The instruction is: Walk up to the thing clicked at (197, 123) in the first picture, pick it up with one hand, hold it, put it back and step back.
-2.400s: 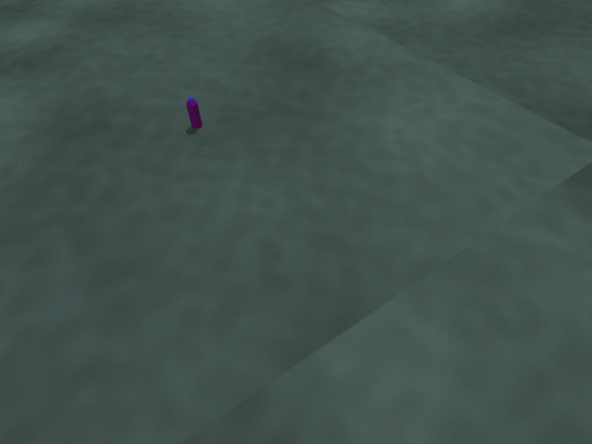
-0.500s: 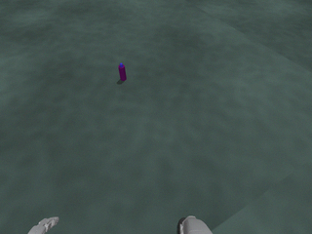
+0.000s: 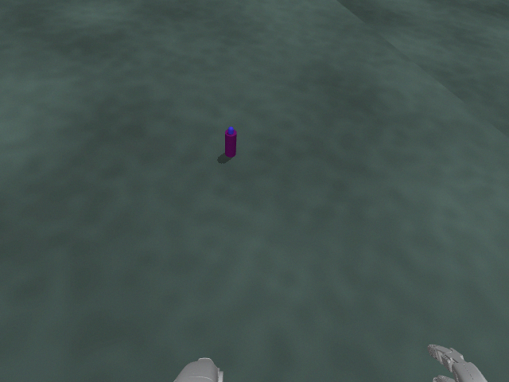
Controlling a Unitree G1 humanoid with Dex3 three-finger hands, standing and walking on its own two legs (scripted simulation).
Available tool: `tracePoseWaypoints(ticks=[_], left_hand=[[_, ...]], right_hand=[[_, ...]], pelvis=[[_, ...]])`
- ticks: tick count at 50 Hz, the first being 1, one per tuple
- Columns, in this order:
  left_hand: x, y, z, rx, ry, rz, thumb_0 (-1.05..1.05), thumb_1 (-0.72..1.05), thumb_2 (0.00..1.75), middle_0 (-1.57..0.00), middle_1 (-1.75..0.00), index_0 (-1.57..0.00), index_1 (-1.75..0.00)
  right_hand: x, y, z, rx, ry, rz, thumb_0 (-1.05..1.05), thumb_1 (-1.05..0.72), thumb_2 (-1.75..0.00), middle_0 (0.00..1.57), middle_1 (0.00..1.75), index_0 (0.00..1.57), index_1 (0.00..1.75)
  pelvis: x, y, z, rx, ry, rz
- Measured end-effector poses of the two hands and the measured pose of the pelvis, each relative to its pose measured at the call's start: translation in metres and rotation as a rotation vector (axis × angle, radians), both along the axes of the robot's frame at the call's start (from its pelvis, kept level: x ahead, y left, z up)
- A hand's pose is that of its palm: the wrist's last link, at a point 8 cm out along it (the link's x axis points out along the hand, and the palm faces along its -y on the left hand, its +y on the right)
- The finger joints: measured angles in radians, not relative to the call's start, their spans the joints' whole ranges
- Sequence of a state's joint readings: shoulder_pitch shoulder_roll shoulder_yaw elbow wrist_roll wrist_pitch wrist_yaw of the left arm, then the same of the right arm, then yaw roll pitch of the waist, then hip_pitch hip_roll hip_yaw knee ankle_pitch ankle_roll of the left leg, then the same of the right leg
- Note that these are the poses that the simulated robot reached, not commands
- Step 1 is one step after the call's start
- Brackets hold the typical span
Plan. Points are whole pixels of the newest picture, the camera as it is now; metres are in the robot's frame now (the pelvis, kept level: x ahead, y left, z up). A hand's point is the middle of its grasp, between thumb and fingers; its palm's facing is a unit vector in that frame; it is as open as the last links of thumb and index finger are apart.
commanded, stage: walk up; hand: left
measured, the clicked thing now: (230, 141) +1.33 +0.18 -0.66
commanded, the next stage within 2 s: none
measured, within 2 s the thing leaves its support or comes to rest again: neither
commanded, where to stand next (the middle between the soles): +0.95 -0.07 m, yaw +0 degrees
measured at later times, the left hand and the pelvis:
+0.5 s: hand (166, 241) +0.39 +0.22 -0.11, palm faces -0.12 -0.92 -0.38, open 7.4 cm; pelvis +0.25 -0.04 +0.00, yaw -2 degrees
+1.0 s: hand (175, 214) +0.47 +0.22 -0.13, palm faces +0.01 -0.93 -0.36, open 7.4 cm; pelvis +0.44 -0.06 +0.01, yaw +0 degrees
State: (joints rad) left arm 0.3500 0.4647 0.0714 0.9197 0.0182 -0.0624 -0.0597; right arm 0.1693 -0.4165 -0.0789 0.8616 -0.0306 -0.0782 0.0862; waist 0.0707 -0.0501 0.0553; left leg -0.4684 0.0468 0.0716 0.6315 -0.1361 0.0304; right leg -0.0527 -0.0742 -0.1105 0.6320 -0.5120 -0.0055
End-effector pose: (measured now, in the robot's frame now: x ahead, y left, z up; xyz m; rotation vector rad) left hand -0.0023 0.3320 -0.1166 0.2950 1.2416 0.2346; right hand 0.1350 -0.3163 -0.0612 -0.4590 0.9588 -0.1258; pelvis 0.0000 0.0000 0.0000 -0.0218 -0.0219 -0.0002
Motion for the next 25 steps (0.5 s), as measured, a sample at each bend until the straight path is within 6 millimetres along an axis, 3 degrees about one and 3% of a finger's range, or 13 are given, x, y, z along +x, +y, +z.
tracePoseWaypoints(ticks=[4, 12, 19, 25], left_hand=[[0.056, -0.001, -0.005, -0.021, 0.025, -0.036, 0.01, 0.90, 0.90, -0.20, -0.30, -0.20, -0.30], [0.184, -0.009, 0.023, -0.045, -0.076, -0.117, 0.01, 0.90, 0.90, -0.20, -0.30, -0.20, -0.30], [0.285, -0.028, 0.037, -0.010, -0.089, -0.178, 0.01, 0.90, 0.90, -0.20, -0.30, -0.20, -0.30], [0.384, -0.071, 0.040, 0.027, -0.167, -0.212, 0.01, 0.90, 0.90, -0.20, -0.30, -0.20, -0.30]], right_hand=[[0.024, 0.012, 0.004, 0.006, -0.025, -0.052, 0.01, -0.90, -0.89, 0.20, 0.30, 0.20, 0.30], [0.024, 0.012, 0.010, 0.027, 0.104, -0.163, 0.01, -0.90, -0.89, 0.20, 0.30, 0.20, 0.30], [0.045, -0.014, -0.008, 0.049, 0.202, -0.234, 0.01, -0.90, -0.89, 0.20, 0.30, 0.21, 0.30], [0.095, -0.052, -0.045, 0.066, 0.248, -0.265, 0.01, -0.90, -0.89, 0.20, 0.30, 0.20, 0.30]], pelvis=[[0.040, 0.010, 0.004, 0.002, -0.008, -0.013], [0.117, 0.008, 0.027, 0.024, -0.020, -0.021], [0.186, -0.012, 0.024, 0.054, -0.012, -0.037], [0.251, -0.044, 0.005, 0.039, -0.010, -0.040]])
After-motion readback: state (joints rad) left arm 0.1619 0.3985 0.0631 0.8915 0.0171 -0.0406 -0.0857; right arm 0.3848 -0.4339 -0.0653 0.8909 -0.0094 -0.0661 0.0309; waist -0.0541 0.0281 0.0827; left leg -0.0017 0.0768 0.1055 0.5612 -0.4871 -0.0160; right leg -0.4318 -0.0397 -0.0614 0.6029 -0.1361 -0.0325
